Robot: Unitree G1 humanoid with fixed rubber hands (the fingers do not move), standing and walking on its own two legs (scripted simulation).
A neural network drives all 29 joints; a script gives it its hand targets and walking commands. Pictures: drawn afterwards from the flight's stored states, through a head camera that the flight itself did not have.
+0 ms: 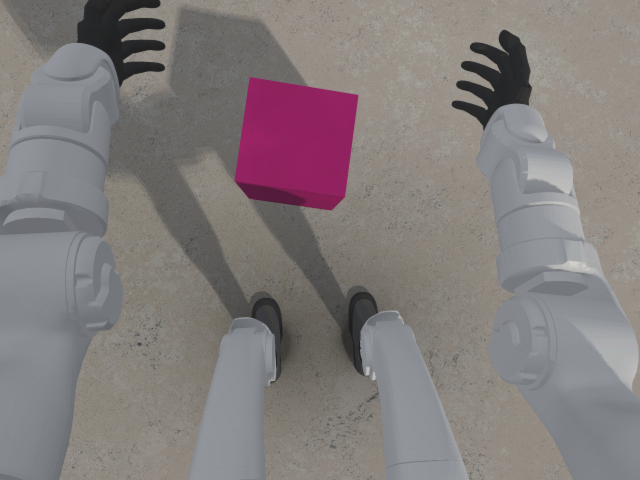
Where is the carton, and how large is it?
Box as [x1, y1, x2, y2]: [235, 77, 357, 209]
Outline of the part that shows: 250,77 235,181 249,198 331,209 344,197 357,95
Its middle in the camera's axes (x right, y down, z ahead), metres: -0.05 -0.18 +0.86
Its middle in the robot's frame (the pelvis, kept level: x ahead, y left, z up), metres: +0.57 +0.01 -0.54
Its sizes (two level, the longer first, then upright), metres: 0.210 0.200 0.250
